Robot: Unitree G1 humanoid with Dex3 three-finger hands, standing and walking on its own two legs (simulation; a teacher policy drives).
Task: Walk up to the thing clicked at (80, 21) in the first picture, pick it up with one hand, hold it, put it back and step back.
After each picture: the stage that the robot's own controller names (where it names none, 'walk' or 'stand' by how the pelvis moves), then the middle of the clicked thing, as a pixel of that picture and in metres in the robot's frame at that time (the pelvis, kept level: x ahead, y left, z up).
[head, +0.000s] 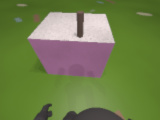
stand; (80, 25) +0.85 +0.15 +0.11
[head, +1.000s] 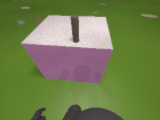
walk; (75, 30) +0.75 +0.21 +0.12
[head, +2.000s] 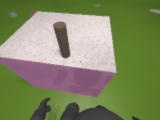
stand; (63, 42) +0.46 +0.22 +0.14
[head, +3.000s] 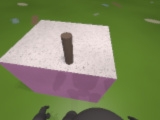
stand; (68, 50) +0.46 +0.20 +0.11
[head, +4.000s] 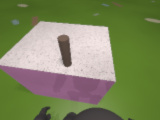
stand; (65, 53) +0.43 +0.20 +0.10
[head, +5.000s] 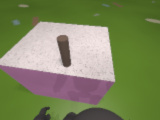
stand; (65, 53) +0.43 +0.21 +0.10
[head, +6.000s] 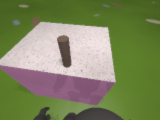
stand; (65, 53) +0.43 +0.21 +0.10
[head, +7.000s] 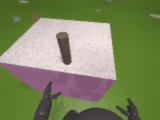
rise first; (65, 50) +0.44 +0.22 +0.11
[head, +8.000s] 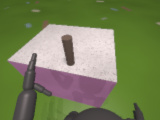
go down; (69, 52) +0.45 +0.22 +0.11
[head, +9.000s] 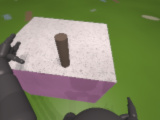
go down; (63, 53) +0.42 +0.20 +0.11
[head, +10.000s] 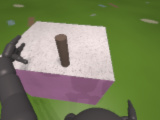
approach; (63, 52) +0.44 +0.20 +0.12
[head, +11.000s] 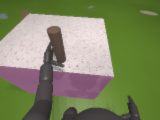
close; (58, 47) +0.44 +0.22 +0.14
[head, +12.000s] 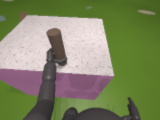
lift; (58, 50) +0.42 +0.21 +0.15
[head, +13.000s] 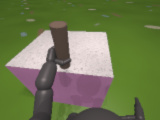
lift; (62, 49) +0.31 +0.17 +0.28
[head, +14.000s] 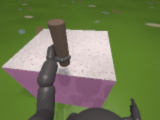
hold; (61, 46) +0.33 +0.18 +0.27
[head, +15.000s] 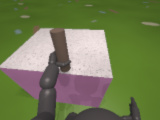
hold; (62, 52) +0.35 +0.18 +0.22
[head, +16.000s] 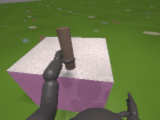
hold; (67, 50) +0.35 +0.16 +0.26
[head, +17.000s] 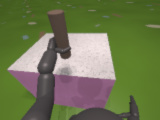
crouch; (61, 38) +0.37 +0.17 +0.32
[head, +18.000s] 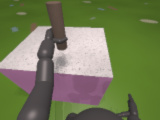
lower; (58, 29) +0.45 +0.20 +0.30
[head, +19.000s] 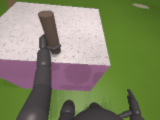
lower; (52, 36) +0.49 +0.23 +0.17
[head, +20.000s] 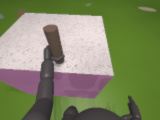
lower; (56, 47) +0.43 +0.22 +0.15
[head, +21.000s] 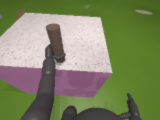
lower; (57, 46) +0.44 +0.22 +0.15
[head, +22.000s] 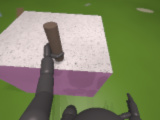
lower; (55, 44) +0.45 +0.22 +0.15
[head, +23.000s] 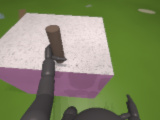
open; (57, 47) +0.43 +0.22 +0.15
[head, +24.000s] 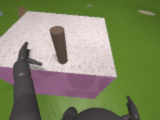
sink last; (60, 48) +0.43 +0.20 +0.14
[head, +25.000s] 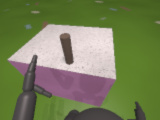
sink last; (67, 50) +0.46 +0.23 +0.12
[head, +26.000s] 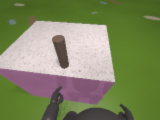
stand; (62, 54) +0.41 +0.22 +0.11
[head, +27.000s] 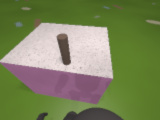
stand; (64, 51) +0.46 +0.22 +0.11
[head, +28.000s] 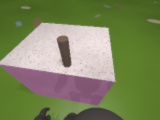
stand; (65, 53) +0.43 +0.21 +0.10
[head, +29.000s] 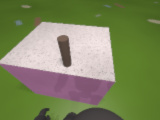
stand; (65, 53) +0.44 +0.21 +0.10
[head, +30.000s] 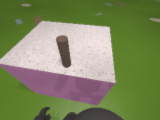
stand; (64, 53) +0.43 +0.21 +0.10
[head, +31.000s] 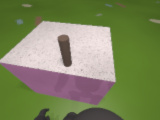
stand; (65, 52) +0.44 +0.20 +0.10
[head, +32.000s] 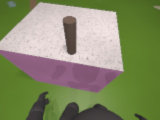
walk; (70, 38) +0.48 +0.16 +0.14
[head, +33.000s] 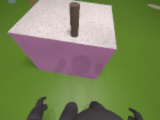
walk; (74, 22) +0.68 +0.20 +0.12
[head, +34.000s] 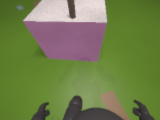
walk; (71, 4) +0.99 +0.28 +0.14
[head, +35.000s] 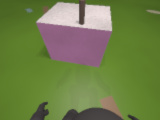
stand; (81, 12) +1.05 +0.18 +0.12
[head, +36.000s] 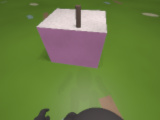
stand; (78, 17) +1.09 +0.21 +0.10
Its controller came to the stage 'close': yes
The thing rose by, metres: 0.24
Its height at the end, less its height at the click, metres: +0.00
